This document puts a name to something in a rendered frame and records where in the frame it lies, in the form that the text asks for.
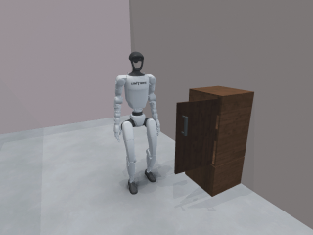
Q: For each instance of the right robot forearm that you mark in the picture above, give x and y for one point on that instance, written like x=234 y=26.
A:
x=117 y=112

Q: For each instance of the left robot upper arm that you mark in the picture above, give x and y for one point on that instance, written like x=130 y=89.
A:
x=152 y=85

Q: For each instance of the cupboard door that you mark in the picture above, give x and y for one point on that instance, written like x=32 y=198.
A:
x=196 y=149

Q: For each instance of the right robot upper arm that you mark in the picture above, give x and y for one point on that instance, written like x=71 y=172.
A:
x=119 y=82

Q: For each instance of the left robot hand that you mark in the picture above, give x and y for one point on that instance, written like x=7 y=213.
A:
x=157 y=126

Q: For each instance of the right robot hand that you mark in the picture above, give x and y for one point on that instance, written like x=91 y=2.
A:
x=116 y=129

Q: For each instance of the left robot forearm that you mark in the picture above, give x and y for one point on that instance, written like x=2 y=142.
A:
x=153 y=108

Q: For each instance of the robot left shin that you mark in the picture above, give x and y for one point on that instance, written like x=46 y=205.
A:
x=150 y=162

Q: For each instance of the robot left thigh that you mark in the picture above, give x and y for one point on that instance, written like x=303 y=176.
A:
x=151 y=127

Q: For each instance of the handle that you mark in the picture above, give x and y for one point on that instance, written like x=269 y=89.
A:
x=185 y=133

